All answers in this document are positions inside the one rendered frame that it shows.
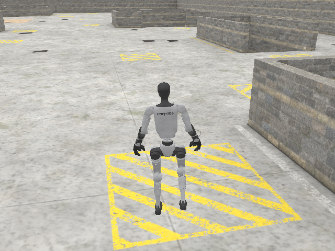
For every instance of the right robot forearm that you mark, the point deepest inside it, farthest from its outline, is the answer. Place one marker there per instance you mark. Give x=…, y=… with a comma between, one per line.
x=194, y=135

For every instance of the robot left hand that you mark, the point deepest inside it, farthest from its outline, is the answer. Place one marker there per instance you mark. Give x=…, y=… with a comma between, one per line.
x=135, y=148

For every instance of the robot torso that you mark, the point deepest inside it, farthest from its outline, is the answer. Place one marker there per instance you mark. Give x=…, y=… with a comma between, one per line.
x=166, y=126

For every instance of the right robot upper arm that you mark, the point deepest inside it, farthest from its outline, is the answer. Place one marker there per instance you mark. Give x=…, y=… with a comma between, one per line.
x=185, y=117

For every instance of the robot right hand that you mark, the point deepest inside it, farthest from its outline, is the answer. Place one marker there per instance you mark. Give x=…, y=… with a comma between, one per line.
x=192, y=143

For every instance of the left robot thigh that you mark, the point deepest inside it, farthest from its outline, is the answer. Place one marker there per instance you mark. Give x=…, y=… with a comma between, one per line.
x=155, y=154

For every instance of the left robot upper arm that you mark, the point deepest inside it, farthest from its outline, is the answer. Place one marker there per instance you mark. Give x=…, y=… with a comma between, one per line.
x=146, y=119

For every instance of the left robot forearm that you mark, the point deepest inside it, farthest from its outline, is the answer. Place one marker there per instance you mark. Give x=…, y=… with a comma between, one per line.
x=140, y=138

